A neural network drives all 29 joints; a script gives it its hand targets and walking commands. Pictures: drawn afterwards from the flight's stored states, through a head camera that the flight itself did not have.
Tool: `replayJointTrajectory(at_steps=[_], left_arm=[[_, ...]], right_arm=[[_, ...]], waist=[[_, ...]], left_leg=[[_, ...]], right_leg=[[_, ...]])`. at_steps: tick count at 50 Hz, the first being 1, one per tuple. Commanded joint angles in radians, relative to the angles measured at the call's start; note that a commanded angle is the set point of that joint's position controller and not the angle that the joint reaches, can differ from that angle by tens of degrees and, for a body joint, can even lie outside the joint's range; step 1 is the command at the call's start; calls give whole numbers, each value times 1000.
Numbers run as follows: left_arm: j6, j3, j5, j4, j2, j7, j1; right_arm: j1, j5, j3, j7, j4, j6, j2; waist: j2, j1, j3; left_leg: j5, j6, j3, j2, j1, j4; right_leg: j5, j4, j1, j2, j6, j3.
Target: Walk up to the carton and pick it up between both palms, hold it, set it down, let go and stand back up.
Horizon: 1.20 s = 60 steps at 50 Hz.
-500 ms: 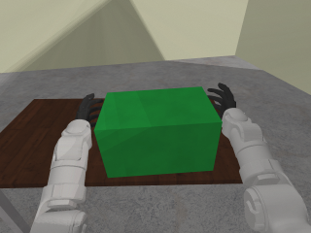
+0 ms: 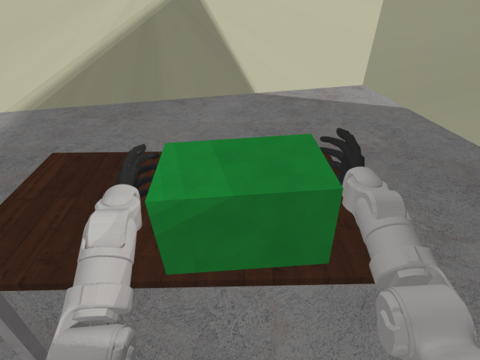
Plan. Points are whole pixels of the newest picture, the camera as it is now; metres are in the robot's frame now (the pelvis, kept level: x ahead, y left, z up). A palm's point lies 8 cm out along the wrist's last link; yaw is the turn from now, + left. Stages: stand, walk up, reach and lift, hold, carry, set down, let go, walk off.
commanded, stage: hold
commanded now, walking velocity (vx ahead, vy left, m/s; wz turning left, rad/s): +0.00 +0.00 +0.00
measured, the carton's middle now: (242, 200) +0.39 +0.00 +0.14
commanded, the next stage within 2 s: set down in 0.72 s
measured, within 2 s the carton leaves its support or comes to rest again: neither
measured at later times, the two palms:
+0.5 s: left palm (129, 190) +0.36 +0.19 +0.19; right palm (350, 172) +0.38 -0.18 +0.20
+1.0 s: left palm (124, 179) +0.36 +0.19 +0.21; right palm (352, 159) +0.38 -0.18 +0.23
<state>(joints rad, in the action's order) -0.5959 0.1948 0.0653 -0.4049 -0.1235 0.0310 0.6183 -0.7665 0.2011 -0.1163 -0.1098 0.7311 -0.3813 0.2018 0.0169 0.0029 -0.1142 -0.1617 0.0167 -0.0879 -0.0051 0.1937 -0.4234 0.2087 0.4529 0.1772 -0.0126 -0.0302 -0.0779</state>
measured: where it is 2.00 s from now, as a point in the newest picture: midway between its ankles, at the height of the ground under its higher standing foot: outside the picture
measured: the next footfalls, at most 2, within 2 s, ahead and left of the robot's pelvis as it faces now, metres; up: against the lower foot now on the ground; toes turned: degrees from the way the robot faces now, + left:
none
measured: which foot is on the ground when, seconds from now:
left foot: down 0.00-1.00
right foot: down 0.00-1.00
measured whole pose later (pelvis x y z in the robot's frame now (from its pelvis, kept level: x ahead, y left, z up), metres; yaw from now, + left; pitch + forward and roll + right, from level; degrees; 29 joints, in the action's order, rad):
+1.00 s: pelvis +0.00 +0.00 +0.00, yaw +0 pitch -4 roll +0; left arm -0.60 0.23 0.10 -0.38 -0.12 0.01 0.65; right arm -0.81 0.18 -0.12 -0.10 0.70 -0.39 0.20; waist 0.02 0.00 -0.12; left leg -0.16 0.02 -0.09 -0.01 0.19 -0.42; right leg 0.21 0.45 0.18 -0.01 -0.03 -0.08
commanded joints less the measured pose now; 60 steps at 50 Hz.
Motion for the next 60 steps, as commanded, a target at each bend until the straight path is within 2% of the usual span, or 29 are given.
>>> replayJointTrajectory(at_steps=[1,2,6,7,12,13,17,18,19,20,23,27,28,30,31,35,36,37,39,42,43,46,49,51,53,54,56,57,60], left_arm=[[82,-379,-131,317,619,-143,813],[78,-378,-125,273,623,-144,799],[77,-381,-128,281,633,-145,808],[79,-379,-132,281,630,-144,832],[73,-354,-121,256,615,-149,827],[82,-367,-126,311,621,-146,830],[73,-360,-117,251,626,-147,804],[70,-346,-111,247,611,-150,829],[78,-366,-131,256,625,-144,839],[74,-367,-127,251,619,-147,813],[76,-377,-123,284,620,-148,832],[71,-364,-120,270,622,-148,795],[78,-391,-132,307,634,-145,828],[78,-378,-132,303,619,-141,845],[77,-374,-129,278,627,-139,814],[72,-353,-118,284,621,-144,805],[73,-365,-127,295,619,-143,830],[55,-440,-156,439,631,-147,786],[47,-413,-137,373,621,-154,771],[40,-368,-119,322,587,-163,805],[46,-379,-126,320,607,-166,833],[76,-334,-98,295,581,-176,882],[90,-262,-53,151,562,-200,844],[107,-213,-9,72,552,-225,827],[126,-172,41,26,546,-242,776],[130,-145,58,5,528,-253,773],[152,-113,89,-28,518,-270,729],[164,-118,99,-10,520,-275,739],[205,-116,100,46,498,-272,761]], right_arm=[[-704,134,313,174,-392,46,-614],[-705,125,306,170,-377,41,-604],[-713,129,309,173,-390,47,-608],[-715,116,297,172,-361,40,-604],[-708,108,282,175,-334,33,-607],[-687,120,306,175,-350,41,-616],[-709,123,297,174,-356,37,-593],[-707,112,283,176,-327,34,-596],[-729,110,286,177,-362,44,-602],[-722,111,289,176,-357,42,-606],[-698,117,287,175,-347,41,-591],[-704,120,290,173,-372,40,-597],[-699,119,291,174,-378,43,-602],[-711,117,287,174,-367,41,-595],[-728,122,302,174,-396,46,-598],[-695,128,299,173,-364,39,-600],[-694,122,293,175,-347,39,-599],[-698,177,382,168,-451,30,-651],[-723,172,358,161,-453,17,-609],[-765,144,309,167,-416,7,-583],[-774,126,294,169,-399,16,-586],[-788,87,265,181,-376,40,-590],[-778,9,188,193,-264,75,-571],[-734,-47,123,204,-188,111,-570],[-698,-91,98,210,-144,141,-562],[-663,-113,62,214,-103,146,-551],[-645,-135,66,212,-83,177,-553],[-611,-144,56,215,-62,187,-555],[-599,-152,104,203,-93,239,-597]], waist=[[-44,51,-353],[-34,56,-315],[-43,52,-337],[-37,65,-332],[-30,60,-296],[-37,51,-348],[-31,45,-299],[-38,55,-276],[-35,52,-308],[-18,56,-307],[-65,57,-318],[-28,51,-321],[-41,69,-355],[-69,61,-337],[-43,50,-343],[-38,42,-308],[-50,54,-312],[-40,70,-444],[-47,76,-399],[-26,74,-370],[-45,88,-371],[-44,69,-359],[-18,71,-292],[-35,85,-228],[-38,64,-184],[-35,71,-164],[-9,56,-142],[-26,63,-126],[5,40,-180]], left_leg=[[152,-44,104,9,-246,131],[148,-46,105,7,-237,134],[134,-43,98,7,-234,136],[129,-49,106,3,-236,139],[83,-37,96,10,-207,150],[147,-43,100,4,-244,137],[110,-44,106,1,-226,148],[78,-40,98,3,-214,154],[81,-41,104,2,-212,153],[107,-38,103,3,-219,150],[132,-51,103,1,-233,140],[124,-43,102,2,-233,141],[149,-47,105,1,-259,137],[104,-48,103,6,-236,142],[123,-42,102,5,-244,140],[117,-39,99,6,-236,144],[110,-46,102,4,-239,145],[215,-38,77,24,-328,104],[229,-45,80,34,-318,103],[109,-42,75,27,-272,125],[99,-44,77,27,-262,129],[46,-48,73,33,-230,137],[-49,-51,68,22,-204,166],[-140,-50,62,15,-171,198],[-172,-42,46,9,-138,223],[-189,-36,42,4,-132,234],[-149,-26,26,12,-157,235],[-161,-26,22,4,-153,245],[-46,-23,4,20,-219,212]], right_leg=[[-137,-209,-34,78,38,62],[-138,-215,-33,79,40,63],[-125,-211,-29,82,44,64],[-107,-210,-23,84,43,66],[-95,-216,-27,74,40,62],[-137,-207,-33,82,41,63],[-90,-216,-21,78,46,63],[-65,-223,-15,76,46,61],[-64,-212,-1,80,44,67],[-97,-213,-23,81,47,67],[-109,-209,-20,77,46,66],[-121,-214,-35,82,46,64],[-137,-208,-28,81,47,66],[-103,-211,-3,74,42,63],[-120,-212,-21,77,44,66],[-111,-215,-25,77,43,61],[-106,-213,-13,78,44,64],[-183,-203,-50,83,37,75],[-185,-216,-46,83,36,77],[-121,-216,-46,77,38,83],[-116,-212,-40,76,40,84],[-87,-210,-45,73,40,91],[-5,-224,-33,67,43,97],[60,-231,-35,57,42,101],[69,-220,-82,63,41,117],[76,-220,-102,62,37,120],[69,-232,-110,54,32,121],[78,-222,-110,61,32,127],[13,-223,-135,51,22,123]])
